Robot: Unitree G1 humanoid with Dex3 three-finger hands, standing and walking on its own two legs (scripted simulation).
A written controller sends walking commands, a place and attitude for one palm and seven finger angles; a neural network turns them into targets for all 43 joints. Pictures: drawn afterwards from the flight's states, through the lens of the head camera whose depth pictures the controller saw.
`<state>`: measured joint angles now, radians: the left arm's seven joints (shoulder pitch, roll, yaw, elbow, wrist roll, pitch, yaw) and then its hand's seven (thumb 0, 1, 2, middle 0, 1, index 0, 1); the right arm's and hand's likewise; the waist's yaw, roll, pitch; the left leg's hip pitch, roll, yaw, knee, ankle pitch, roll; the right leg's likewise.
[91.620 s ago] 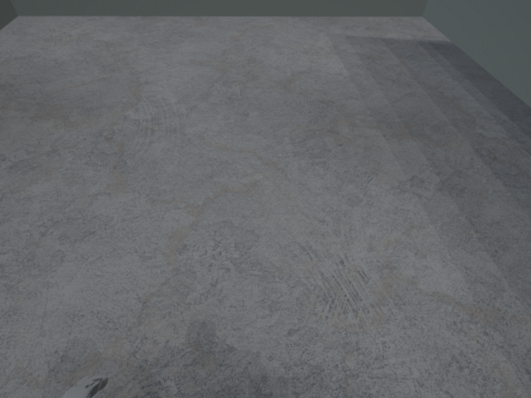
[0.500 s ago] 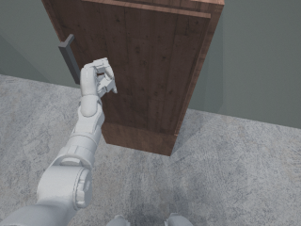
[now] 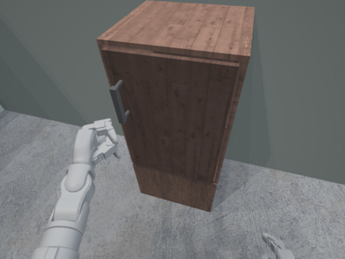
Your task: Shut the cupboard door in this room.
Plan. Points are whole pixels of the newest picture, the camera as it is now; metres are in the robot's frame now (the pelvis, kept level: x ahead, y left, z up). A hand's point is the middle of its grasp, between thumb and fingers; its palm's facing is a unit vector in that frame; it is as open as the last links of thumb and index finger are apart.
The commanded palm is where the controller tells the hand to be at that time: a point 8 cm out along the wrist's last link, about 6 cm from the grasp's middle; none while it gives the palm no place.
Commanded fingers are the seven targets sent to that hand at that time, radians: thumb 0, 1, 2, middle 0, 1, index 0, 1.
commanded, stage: draw the hand back to the body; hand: left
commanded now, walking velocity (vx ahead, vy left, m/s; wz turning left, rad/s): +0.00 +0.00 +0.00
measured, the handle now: (121, 102) +0.59 +0.20 +0.03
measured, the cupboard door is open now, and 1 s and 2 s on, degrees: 0 0 0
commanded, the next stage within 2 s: step back with the hand held close in 1.00 s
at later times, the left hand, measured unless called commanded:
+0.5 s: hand (28, 179) +0.22 +0.26 +0.17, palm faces +0.37 -0.86 -0.34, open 5.1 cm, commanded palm +0.17 +0.30 +0.18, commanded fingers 0.00 0.90 0.90 -0.34 -0.45 -0.34 -0.45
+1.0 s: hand (6, 190) +0.19 +0.27 +0.18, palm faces +0.46 -0.80 -0.38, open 7.4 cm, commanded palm +0.15 +0.31 +0.20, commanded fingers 0.00 0.90 0.90 -0.20 -0.30 -0.20 -0.30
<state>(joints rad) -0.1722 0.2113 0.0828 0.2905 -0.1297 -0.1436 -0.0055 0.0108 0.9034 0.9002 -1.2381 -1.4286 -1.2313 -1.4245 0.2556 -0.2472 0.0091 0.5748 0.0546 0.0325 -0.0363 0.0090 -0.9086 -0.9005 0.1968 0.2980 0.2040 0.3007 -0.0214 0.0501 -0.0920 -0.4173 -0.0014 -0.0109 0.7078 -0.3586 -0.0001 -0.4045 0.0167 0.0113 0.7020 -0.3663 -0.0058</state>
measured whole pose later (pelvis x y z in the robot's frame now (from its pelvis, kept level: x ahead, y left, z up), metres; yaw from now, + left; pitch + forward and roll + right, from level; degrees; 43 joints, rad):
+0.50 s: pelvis +0.01 +0.01 +0.02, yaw +1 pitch -4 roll +0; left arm 0.34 0.33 0.23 -0.27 -0.08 -0.03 0.08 0.01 0.90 0.90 -0.61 -0.74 -0.60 -0.73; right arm 0.19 -0.21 0.06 0.60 0.02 -0.03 -0.07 0.01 -0.91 -0.90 0.20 0.30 0.21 0.30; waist 0.06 0.07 -0.02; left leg -0.13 -0.02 -0.02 0.45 -0.26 0.02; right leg -0.10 -0.01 0.00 0.43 -0.26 0.01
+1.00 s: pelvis +0.01 +0.01 +0.02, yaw +1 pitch -4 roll +0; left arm 0.46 0.35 0.32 -0.38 -0.07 -0.04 0.10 0.01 0.89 0.90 -0.22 -0.31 -0.21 -0.31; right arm 0.21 -0.23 0.03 0.64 0.02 -0.09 -0.09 0.01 -0.91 -0.90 0.20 0.30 0.21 0.30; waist 0.06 0.06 -0.02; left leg -0.11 -0.01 -0.02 0.46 -0.26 0.01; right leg -0.08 0.00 0.00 0.43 -0.27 0.00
